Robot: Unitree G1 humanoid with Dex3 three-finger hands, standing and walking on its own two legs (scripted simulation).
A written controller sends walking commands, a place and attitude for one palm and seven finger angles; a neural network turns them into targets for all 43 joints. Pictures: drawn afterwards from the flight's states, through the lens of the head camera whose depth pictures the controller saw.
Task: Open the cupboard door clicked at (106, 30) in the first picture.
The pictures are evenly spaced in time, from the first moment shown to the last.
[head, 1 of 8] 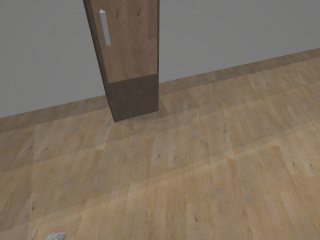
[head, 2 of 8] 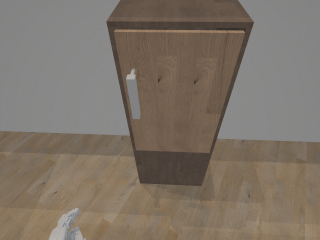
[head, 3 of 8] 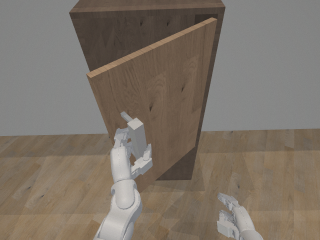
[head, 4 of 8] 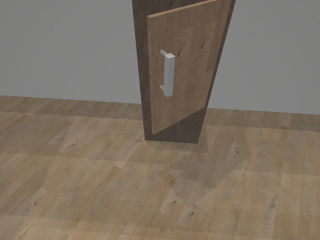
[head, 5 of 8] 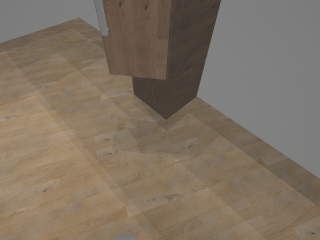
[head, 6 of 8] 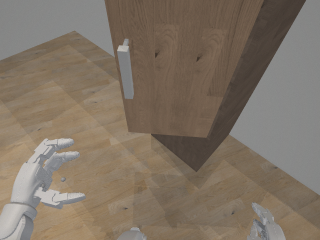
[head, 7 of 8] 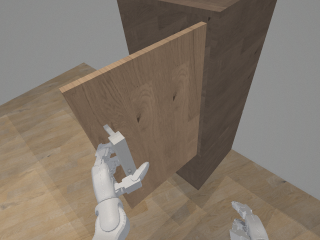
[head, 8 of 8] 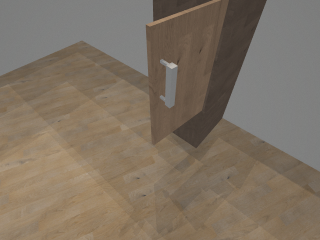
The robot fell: no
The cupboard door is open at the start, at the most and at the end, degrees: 0 86 82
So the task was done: yes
